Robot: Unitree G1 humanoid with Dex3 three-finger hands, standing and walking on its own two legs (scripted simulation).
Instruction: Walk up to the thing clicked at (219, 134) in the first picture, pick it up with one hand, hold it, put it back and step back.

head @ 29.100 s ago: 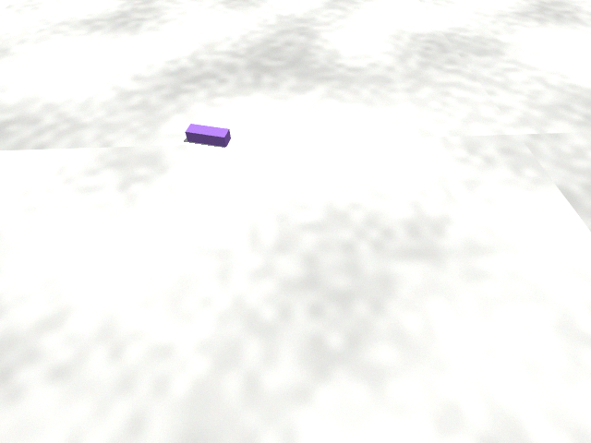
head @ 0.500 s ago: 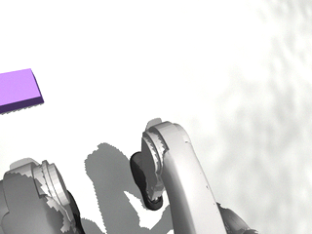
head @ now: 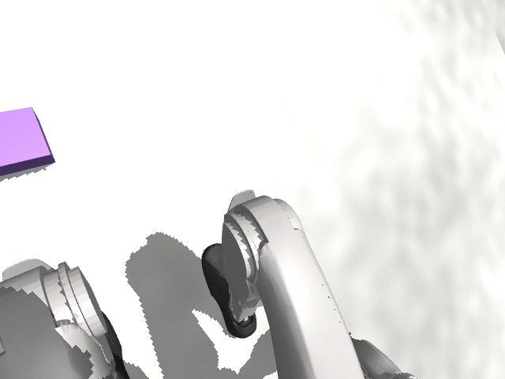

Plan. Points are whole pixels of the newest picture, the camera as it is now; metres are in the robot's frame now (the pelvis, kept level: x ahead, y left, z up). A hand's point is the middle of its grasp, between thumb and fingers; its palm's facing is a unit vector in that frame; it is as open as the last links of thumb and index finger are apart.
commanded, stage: open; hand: left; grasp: from above
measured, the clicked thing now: out of the picture +0.47 +0.28 -0.27
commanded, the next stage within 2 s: withdraw in 0.46 s
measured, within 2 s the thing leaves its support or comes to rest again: neither
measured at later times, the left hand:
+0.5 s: hand out of the picture +0.47 +0.29 -0.24, palm faces -0.47 -0.11 -0.88, open 13.9 cm
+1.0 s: hand out of the picture +0.49 +0.32 -0.13, palm faces -0.32 -0.08 -0.94, open 14.1 cm
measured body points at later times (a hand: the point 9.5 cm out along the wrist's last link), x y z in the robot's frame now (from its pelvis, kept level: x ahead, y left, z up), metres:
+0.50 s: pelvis +0.00 +0.00 +0.00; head +0.28 +0.11 +0.34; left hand +0.49 +0.29 -0.18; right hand +0.04 -0.25 -0.06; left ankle +0.06 +0.13 -0.27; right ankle +0.12 -0.12 -0.27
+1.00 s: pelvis +0.00 +0.00 +0.02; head +0.25 +0.09 +0.39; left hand +0.50 +0.32 -0.08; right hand +0.05 -0.26 -0.07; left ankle +0.06 +0.13 -0.27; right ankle +0.12 -0.12 -0.27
